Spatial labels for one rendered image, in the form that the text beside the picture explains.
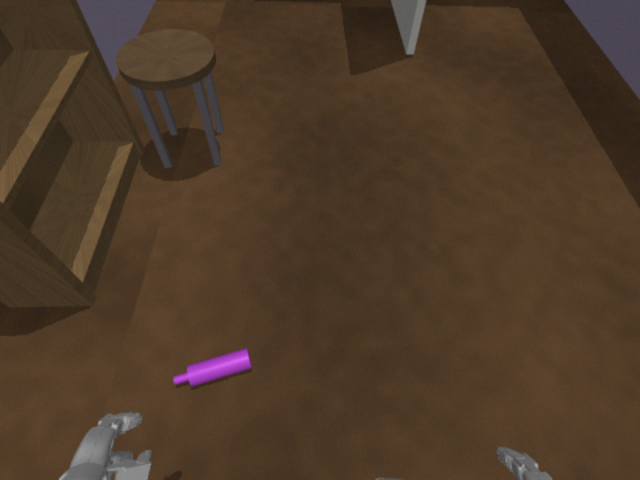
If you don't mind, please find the left robot arm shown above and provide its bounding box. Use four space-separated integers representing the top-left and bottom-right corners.
59 462 108 480

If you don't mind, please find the bottle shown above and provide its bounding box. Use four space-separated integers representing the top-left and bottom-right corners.
173 348 252 387

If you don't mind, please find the left robot hand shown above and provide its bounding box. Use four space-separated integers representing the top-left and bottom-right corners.
69 412 152 480

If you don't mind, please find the right robot hand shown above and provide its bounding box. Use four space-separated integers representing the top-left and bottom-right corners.
496 447 553 480

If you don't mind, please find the bookshelf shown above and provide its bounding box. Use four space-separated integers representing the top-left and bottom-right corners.
0 0 145 307

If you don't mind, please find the stool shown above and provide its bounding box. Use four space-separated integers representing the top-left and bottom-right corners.
116 29 224 168

